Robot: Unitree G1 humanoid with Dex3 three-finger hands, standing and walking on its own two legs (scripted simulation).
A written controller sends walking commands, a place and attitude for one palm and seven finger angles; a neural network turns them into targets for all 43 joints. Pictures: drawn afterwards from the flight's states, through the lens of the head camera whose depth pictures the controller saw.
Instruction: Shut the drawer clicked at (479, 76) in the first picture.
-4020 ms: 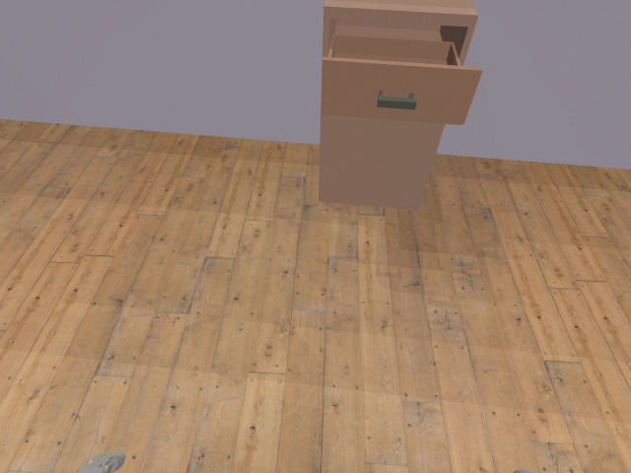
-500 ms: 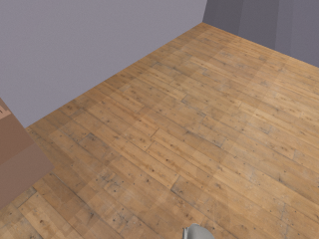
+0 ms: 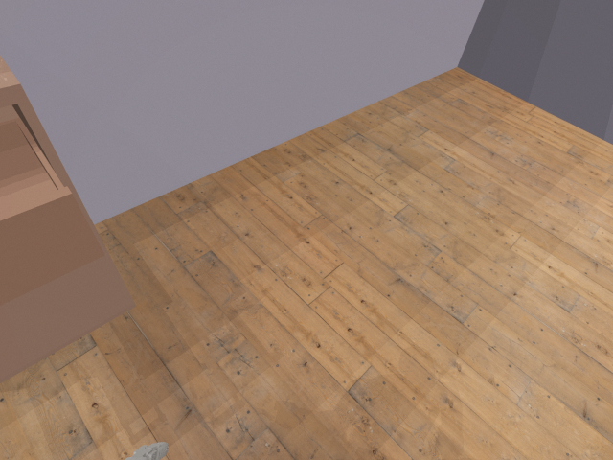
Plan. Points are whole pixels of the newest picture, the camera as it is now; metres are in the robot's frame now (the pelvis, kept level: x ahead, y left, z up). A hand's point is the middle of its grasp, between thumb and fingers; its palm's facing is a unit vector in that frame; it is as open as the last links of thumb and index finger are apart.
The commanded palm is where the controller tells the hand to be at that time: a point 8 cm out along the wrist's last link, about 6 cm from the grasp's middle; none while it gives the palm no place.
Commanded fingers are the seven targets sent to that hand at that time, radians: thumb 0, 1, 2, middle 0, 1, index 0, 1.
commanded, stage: turn to face it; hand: left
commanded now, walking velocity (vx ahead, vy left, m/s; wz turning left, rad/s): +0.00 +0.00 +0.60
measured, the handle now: out of the picture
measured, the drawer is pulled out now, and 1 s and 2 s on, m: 0.29 0.29 0.29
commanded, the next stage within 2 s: take the last steps up to it in 1.16 s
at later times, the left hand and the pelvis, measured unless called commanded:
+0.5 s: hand out of the picture +0.01 +0.18 -0.13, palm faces +0.32 -0.90 -0.30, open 7.4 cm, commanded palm none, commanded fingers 0.00 0.90 0.90 -0.20 -0.30 -0.20 -0.30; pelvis -0.02 -0.05 +0.01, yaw +17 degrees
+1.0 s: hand out of the picture -0.16 +0.17 -0.16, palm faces +0.58 -0.77 -0.26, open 7.4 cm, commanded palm none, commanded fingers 0.00 0.90 0.90 -0.20 -0.30 -0.20 -0.30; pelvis -0.06 -0.03 +0.02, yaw +33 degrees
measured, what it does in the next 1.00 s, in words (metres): steps on the spot, turning left: right foot, then left foot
